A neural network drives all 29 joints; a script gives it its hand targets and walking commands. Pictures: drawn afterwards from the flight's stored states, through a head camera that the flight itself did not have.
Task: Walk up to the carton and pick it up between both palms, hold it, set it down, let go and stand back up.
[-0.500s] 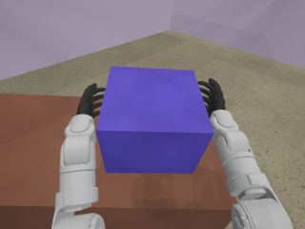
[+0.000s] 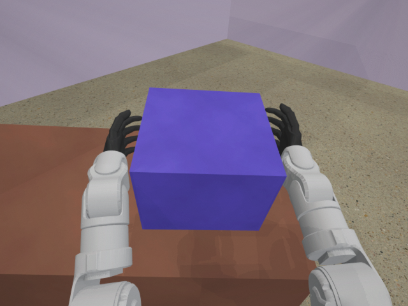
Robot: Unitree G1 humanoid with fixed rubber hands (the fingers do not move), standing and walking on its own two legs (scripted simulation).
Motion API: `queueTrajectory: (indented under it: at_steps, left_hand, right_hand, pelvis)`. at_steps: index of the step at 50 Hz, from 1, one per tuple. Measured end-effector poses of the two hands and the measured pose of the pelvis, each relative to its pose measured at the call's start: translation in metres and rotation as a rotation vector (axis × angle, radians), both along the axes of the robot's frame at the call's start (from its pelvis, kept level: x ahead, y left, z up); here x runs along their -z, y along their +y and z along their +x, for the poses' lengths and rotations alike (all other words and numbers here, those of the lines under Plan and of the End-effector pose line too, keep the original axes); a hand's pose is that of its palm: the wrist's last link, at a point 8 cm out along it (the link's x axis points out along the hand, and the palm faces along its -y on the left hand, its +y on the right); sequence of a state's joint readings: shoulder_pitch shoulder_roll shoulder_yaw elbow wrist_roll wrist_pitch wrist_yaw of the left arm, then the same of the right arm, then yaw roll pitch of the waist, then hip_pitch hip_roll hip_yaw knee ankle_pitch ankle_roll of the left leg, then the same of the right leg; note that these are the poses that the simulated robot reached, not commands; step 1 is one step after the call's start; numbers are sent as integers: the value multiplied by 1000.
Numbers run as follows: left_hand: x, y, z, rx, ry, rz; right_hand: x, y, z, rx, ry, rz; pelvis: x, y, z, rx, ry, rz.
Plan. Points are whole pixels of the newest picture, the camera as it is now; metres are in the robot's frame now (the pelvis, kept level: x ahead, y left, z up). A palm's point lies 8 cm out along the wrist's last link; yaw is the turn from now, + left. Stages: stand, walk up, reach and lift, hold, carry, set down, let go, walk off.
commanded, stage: hold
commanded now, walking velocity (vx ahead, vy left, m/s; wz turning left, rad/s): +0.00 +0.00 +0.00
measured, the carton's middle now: (203, 158) +0.38 +0.01 +0.14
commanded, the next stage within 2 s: set down in 0.38 s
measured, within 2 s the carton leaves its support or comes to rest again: neither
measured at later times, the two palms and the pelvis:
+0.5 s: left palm (116, 153) +0.35 +0.17 +0.18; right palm (290, 147) +0.36 -0.15 +0.19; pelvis +0.00 +0.00 +0.00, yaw +0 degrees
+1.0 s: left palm (119, 167) +0.36 +0.18 +0.13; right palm (278, 157) +0.38 -0.15 +0.15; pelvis +0.01 -0.01 +0.00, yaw +0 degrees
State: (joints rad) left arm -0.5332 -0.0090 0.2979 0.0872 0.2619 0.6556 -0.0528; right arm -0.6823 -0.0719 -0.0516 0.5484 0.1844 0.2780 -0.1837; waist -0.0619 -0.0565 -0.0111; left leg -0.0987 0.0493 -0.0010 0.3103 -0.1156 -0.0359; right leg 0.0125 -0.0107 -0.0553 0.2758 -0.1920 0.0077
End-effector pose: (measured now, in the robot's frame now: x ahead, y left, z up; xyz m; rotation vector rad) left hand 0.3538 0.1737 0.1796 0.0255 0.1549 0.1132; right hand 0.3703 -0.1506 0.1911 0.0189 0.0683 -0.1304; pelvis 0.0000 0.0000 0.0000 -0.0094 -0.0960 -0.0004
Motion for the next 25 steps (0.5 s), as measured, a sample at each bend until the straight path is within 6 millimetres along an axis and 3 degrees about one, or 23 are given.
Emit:
queueTrajectory:
  at_steps: [25]
  left_hand:
    - [0, 0, -3, 13, -16, 15]
  right_hand:
    - [0, 0, -6, 10, -18, -7]
  pelvis:
    - [0, 0, 1, -2, -16, 4]
